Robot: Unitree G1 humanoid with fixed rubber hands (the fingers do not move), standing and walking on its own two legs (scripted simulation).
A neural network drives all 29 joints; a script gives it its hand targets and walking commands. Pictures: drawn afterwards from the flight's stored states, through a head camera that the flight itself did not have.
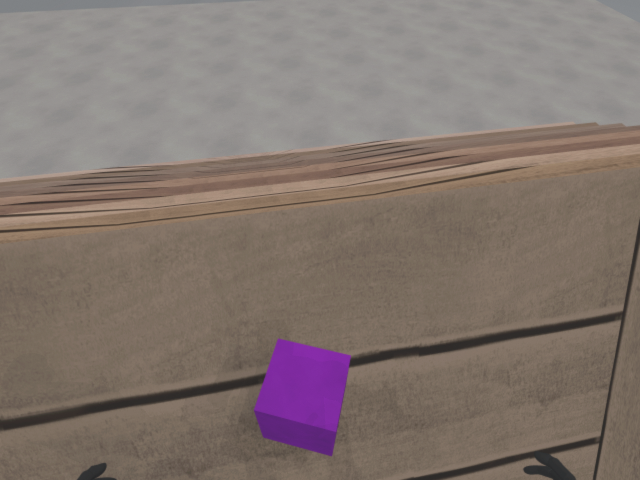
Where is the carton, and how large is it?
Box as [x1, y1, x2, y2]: [254, 339, 350, 455]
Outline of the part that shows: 278,339 254,408 263,437 331,455 350,355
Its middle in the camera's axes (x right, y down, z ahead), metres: -0.04 +0.46 +1.10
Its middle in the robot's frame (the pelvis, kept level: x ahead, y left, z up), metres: +0.44 +0.03 -0.66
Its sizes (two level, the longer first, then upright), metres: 0.210 0.200 0.250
